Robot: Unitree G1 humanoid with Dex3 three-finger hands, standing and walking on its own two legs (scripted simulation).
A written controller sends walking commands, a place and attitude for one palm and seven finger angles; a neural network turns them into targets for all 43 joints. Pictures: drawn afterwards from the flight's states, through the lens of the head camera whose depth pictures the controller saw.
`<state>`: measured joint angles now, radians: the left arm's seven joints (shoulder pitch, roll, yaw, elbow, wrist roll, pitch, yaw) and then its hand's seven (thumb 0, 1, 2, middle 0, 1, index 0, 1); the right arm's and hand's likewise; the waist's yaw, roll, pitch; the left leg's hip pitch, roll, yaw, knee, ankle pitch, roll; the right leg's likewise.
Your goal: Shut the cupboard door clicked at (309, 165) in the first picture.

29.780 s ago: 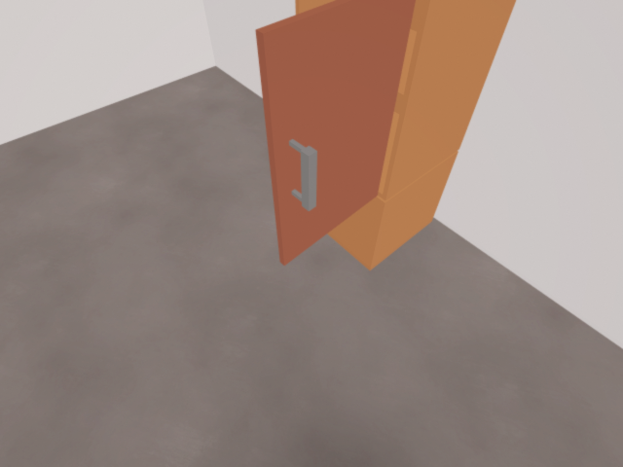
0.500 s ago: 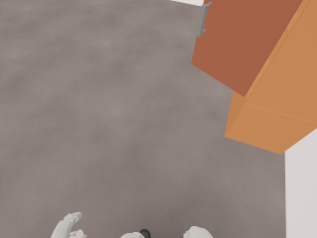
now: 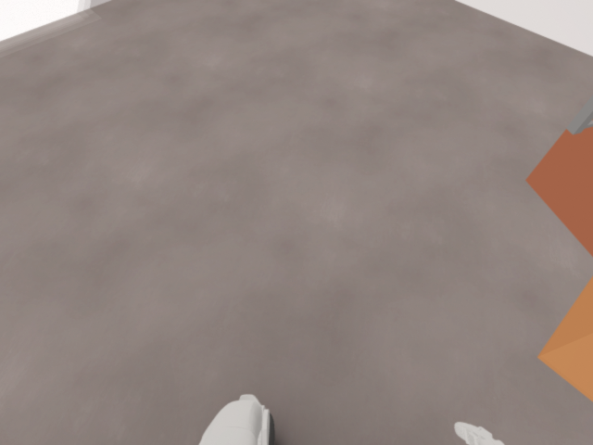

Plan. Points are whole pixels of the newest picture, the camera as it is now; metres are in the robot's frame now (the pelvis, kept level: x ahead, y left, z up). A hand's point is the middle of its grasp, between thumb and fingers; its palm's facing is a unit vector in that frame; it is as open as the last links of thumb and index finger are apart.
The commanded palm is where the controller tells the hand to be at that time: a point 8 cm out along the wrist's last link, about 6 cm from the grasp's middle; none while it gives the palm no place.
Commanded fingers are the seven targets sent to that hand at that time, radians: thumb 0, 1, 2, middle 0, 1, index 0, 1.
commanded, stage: walk to a spot facing it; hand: left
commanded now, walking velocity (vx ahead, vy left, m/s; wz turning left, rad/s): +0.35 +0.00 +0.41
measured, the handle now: out of the picture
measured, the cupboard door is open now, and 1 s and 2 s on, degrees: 65 65 65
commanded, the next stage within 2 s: turn to face it in 0.50 s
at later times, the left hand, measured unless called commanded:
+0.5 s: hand (209, 305) +0.33 +0.19 -0.15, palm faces +0.09 -0.97 -0.23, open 7.4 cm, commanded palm none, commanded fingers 0.00 0.90 0.90 -0.20 -0.30 -0.20 -0.30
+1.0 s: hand (217, 306) +0.34 +0.19 -0.18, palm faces +0.14 -0.98 -0.14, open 7.4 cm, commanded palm none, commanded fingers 0.00 0.90 0.90 -0.20 -0.30 -0.20 -0.30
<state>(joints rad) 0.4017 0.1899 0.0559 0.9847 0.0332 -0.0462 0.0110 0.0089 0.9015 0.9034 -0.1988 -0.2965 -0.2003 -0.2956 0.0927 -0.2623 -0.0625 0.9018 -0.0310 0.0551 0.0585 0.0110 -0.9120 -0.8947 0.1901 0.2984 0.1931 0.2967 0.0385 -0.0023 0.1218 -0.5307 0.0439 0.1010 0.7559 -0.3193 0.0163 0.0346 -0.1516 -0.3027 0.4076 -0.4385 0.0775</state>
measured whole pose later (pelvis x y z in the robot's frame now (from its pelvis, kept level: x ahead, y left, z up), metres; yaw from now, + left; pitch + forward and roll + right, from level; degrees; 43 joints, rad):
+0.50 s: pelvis +0.23 +0.00 -0.01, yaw +5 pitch +0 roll +3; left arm 0.15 0.17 0.06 0.90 0.03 -0.03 -0.03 0.01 0.90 0.90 -0.20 -0.30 -0.20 -0.30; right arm 0.37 -0.18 -0.04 1.06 -0.02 -0.03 -0.01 0.01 -0.91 -0.89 0.20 0.30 0.20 0.30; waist -0.03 0.01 0.05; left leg -0.05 -0.03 0.05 0.48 -0.44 0.01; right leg -0.43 -0.08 -0.08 0.62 -0.21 -0.02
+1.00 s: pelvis +0.38 +0.03 +0.00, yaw +0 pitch +0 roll -1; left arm 0.34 0.13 0.06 1.06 0.01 0.05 0.01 0.01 0.91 0.90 -0.20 -0.30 -0.20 -0.30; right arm 0.11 -0.12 0.00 0.95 -0.03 -0.02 -0.03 0.00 -0.91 -0.89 0.19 0.30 0.20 0.30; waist 0.06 -0.02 0.07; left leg -0.32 0.06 0.15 0.59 -0.27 0.05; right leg -0.31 0.00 -0.04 0.89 -0.57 0.01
